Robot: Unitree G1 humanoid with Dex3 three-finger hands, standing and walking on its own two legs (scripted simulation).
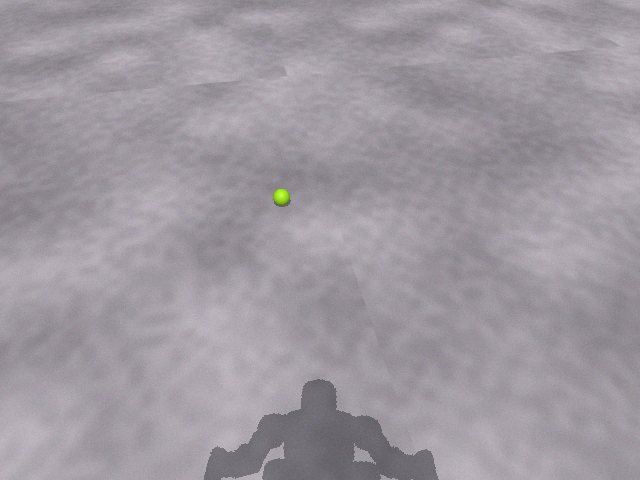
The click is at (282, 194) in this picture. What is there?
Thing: free ball
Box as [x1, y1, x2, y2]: [273, 189, 289, 205]
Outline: 277,189 273,194 274,201 281,205 285,204 289,199 288,192 284,189
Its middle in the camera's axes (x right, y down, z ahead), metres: -0.18 -0.22 +1.82
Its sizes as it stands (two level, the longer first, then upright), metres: 0.079 0.079 0.079
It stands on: the floor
